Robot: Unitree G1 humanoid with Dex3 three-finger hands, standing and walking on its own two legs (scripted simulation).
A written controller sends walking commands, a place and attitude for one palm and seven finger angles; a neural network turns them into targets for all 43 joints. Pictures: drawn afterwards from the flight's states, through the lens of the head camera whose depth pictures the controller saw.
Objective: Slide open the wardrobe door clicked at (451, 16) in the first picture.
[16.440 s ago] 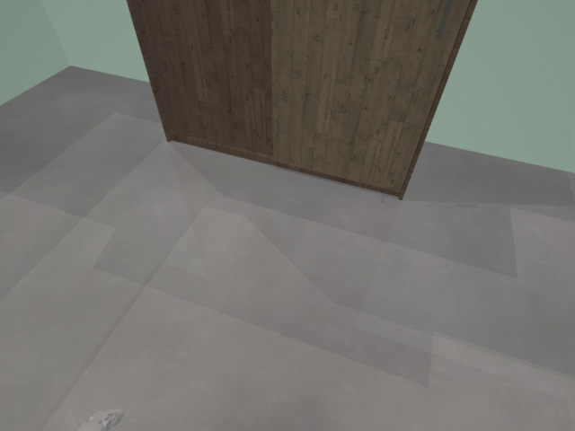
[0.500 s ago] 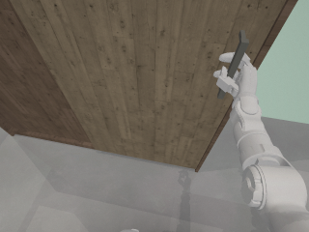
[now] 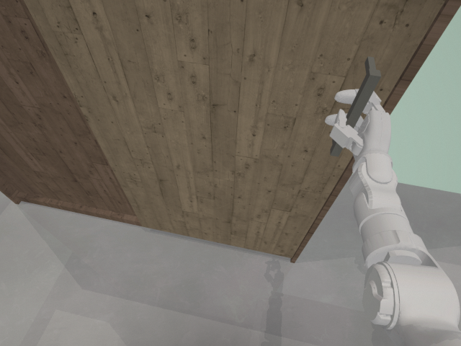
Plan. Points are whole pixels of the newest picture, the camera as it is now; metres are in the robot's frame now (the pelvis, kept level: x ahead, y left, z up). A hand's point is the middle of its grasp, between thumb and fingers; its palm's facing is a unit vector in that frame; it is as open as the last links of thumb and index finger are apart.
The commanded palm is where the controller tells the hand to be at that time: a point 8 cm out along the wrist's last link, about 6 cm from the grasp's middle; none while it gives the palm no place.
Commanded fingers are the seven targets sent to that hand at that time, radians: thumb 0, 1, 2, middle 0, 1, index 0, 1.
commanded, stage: grip the handle and tug to test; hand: right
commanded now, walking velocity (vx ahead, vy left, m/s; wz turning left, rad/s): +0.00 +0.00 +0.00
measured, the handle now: (351, 111) +0.52 -0.12 +0.13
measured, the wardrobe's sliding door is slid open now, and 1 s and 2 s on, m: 0.00 0.00 0.01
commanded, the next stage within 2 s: tug the door sideways, standing still in 0.16 s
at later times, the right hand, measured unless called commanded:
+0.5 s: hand (337, 131) +0.47 -0.10 +0.13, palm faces +0.06 +1.00 +0.01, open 5.4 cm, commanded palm +0.44 -0.12 +0.13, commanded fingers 0.00 -0.90 -0.90 0.45 1.40 0.45 1.40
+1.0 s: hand (334, 132) +0.47 -0.09 +0.13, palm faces +0.09 +1.00 -0.03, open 5.5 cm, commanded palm +0.44 -0.09 +0.13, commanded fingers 0.00 -0.90 -0.90 0.45 1.40 0.45 1.40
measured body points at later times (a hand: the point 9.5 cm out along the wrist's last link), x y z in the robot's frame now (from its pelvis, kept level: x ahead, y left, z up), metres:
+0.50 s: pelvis +0.01 +0.00 +0.00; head +0.06 +0.00 +0.45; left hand +0.10 +0.25 -0.12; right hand +0.46 -0.15 +0.13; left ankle -0.01 +0.08 -0.72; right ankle +0.00 -0.10 -0.72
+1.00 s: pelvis +0.00 -0.02 -0.01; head +0.06 -0.01 +0.44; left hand +0.03 +0.23 -0.14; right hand +0.46 -0.15 +0.13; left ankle -0.01 +0.08 -0.72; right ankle +0.00 -0.11 -0.72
